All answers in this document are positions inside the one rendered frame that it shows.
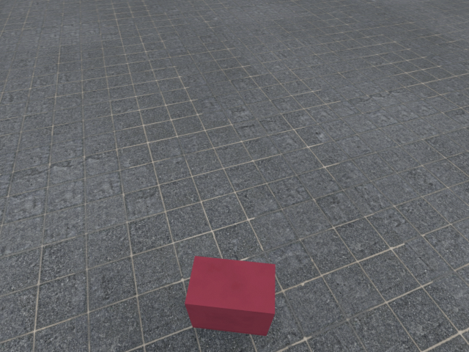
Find carton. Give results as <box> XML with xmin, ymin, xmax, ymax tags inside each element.
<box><xmin>185</xmin><ymin>256</ymin><xmax>276</xmax><ymax>336</ymax></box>

